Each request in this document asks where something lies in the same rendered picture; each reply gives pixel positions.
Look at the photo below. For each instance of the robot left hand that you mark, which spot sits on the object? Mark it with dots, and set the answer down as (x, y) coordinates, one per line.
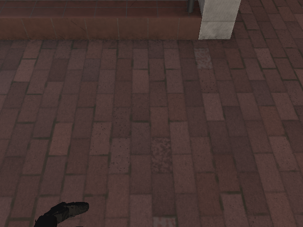
(61, 212)

